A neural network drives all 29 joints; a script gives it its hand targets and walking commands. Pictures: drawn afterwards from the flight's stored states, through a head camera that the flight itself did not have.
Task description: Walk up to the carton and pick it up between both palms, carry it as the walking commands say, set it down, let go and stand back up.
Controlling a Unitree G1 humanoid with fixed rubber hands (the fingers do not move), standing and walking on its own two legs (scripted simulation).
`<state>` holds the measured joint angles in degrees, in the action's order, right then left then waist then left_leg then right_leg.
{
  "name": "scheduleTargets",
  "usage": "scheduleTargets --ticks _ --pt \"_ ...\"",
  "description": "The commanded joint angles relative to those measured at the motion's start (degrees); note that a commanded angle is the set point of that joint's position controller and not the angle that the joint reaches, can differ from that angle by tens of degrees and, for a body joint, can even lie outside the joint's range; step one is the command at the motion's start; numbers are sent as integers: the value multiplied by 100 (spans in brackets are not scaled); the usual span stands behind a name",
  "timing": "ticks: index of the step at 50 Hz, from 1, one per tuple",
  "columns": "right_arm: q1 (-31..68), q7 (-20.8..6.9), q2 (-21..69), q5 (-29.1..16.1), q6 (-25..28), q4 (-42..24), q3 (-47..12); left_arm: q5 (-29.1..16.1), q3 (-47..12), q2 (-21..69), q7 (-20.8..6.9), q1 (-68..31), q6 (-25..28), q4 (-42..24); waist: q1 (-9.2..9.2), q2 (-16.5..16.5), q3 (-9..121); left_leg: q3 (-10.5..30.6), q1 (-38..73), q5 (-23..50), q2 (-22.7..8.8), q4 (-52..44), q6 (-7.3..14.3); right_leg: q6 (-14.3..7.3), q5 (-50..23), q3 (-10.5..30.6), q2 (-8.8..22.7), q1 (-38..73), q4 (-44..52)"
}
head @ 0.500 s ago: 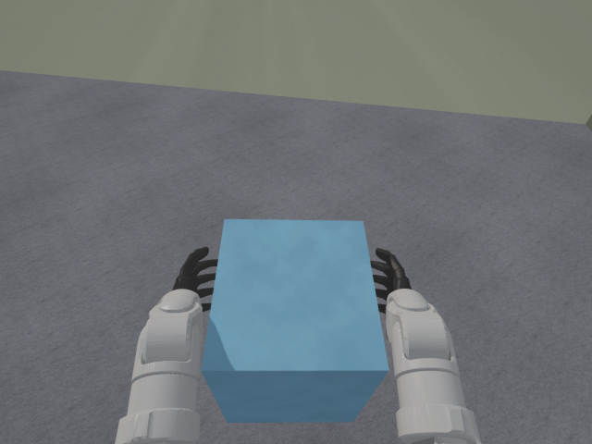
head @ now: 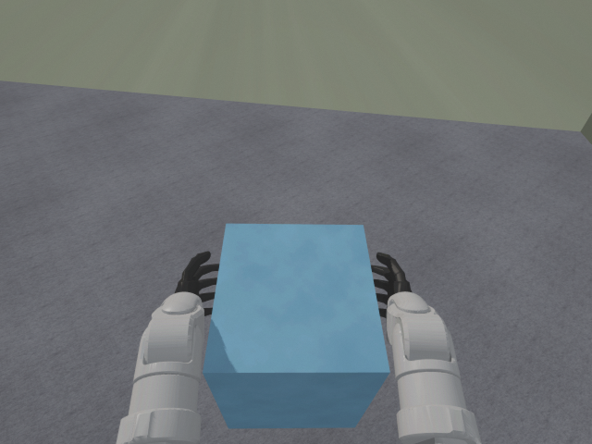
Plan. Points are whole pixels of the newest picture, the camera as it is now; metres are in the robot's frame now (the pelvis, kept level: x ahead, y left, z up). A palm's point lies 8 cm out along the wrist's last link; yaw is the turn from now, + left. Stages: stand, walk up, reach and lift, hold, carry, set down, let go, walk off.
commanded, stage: hold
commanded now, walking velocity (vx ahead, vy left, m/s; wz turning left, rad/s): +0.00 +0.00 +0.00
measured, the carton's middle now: (293, 330) +0.29 +0.00 -0.02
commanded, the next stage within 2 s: carry in 0.86 s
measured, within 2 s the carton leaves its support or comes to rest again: neither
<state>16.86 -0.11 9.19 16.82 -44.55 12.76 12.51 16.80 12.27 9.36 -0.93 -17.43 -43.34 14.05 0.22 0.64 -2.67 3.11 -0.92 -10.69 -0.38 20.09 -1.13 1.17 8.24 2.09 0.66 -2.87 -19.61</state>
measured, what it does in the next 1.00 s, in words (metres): stands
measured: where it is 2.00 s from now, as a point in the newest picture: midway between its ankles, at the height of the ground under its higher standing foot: outside the picture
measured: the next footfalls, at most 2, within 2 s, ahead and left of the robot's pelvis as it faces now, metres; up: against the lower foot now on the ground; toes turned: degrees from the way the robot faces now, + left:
right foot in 1.68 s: +0.12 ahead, -0.20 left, +0.00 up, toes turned +17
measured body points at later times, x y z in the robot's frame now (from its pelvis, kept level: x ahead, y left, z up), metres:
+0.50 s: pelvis +0.01 +0.00 +0.00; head -0.04 -0.01 +0.45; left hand +0.31 +0.14 +0.05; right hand +0.31 -0.15 +0.05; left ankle +0.02 +0.14 -0.75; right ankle +0.04 -0.13 -0.75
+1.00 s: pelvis +0.01 -0.01 -0.01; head -0.03 +0.00 +0.44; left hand +0.31 +0.15 +0.05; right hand +0.32 -0.14 +0.05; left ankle +0.02 +0.14 -0.75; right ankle +0.04 -0.13 -0.75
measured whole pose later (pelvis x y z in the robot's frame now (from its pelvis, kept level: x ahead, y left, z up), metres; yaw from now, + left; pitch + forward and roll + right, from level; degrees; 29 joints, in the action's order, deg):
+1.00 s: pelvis +0.01 -0.01 -0.01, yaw +1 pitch -1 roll +0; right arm 14.7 1.5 8.6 13.5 -46.5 6.3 9.6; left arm 13.1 9.7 8.6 1.0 -14.8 -46.2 6.3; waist -0.3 -1.1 5.1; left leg 4.7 -15.3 -15.6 0.0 31.4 -1.9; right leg 0.8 13.7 0.5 0.7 -17.1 -31.6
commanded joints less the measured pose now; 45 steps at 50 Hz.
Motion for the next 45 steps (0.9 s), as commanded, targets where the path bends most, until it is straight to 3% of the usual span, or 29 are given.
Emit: scheduleTargets --ticks 1,13,28,42,43,45 --pt "2646 -1346 5229 -1484 203 -139 -2881 -1331 -2724 5267 -1258 -2446 160 -9 -16 -50 1053 28 -489 18 558 -484 162 -89 -50 48 -608 581 233" --pt "2636 -1334 5312 -1468 194 -4 -2842 -1314 -2668 5198 -1327 -2511 163 34 -37 -89 1061 -2 -415 79 577 -453 175 -51 -100 72 -584 585 254" --pt "2207 -1269 5198 -1548 177 -389 -3040 -1408 -2876 5148 -1239 -2062 99 -327 -33 -57 1148 32 -272 652 592 -435 127 -62 -660 99 -604 702 228" --pt "2193 -1275 5097 -1548 205 -475 -3065 -1432 -2923 5143 -1175 -2032 115 -360 -21 -5 1109 56 -336 544 567 -445 114 -96 -510 76 -628 622 206" --pt "2611 -1317 5159 -1686 235 -517 -3286 -1566 -3162 5009 -1183 -2315 111 -521 -102 -375 1426 115 -1030 -357 -576 234 111 -95 259 9 607 -427 -302" --pt "2549 -1262 5206 -1727 167 -484 -3418 -1629 -3169 5103 -1158 -2241 39 -397 -60 -86 1503 558 -1359 -624 -818 227 196 -131 743 15 484 -894 -593"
